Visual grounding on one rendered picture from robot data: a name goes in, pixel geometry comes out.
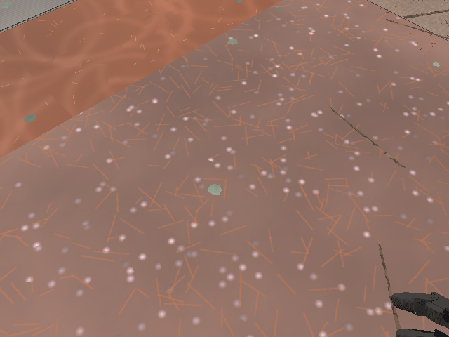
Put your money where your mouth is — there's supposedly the right robot hand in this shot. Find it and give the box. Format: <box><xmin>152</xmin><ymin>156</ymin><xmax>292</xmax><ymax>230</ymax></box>
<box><xmin>391</xmin><ymin>292</ymin><xmax>449</xmax><ymax>337</ymax></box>

